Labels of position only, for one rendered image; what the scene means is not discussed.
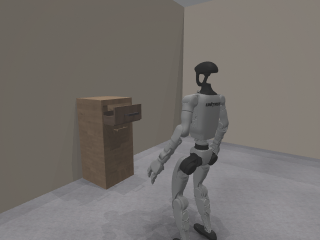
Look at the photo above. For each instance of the right robot forearm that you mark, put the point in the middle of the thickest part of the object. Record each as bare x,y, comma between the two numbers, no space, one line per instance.
219,136

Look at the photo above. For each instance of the right robot upper arm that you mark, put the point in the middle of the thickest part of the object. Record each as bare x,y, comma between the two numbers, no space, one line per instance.
223,122

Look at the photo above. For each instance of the humanoid robot head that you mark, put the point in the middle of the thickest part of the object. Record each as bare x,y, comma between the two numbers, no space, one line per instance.
206,68

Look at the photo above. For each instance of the left robot upper arm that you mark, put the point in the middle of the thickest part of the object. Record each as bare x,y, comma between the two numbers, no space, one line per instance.
189,102

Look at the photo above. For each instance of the cabinet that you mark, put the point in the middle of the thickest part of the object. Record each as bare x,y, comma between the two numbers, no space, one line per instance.
107,156

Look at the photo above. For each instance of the left robot forearm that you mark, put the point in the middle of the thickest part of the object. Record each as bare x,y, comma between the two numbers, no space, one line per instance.
172,145

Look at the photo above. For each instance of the robot right hand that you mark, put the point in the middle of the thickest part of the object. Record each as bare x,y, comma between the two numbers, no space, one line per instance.
215,149

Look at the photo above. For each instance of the right robot thigh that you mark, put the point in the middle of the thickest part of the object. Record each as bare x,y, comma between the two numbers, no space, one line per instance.
199,175

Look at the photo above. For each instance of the handle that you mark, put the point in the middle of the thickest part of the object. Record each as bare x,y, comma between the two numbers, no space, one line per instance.
120,129
132,114

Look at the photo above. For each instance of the robot left hand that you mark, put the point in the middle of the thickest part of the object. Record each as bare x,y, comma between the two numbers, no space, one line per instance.
156,167

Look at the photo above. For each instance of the drawer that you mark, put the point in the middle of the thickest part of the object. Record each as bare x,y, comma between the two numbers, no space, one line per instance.
116,116

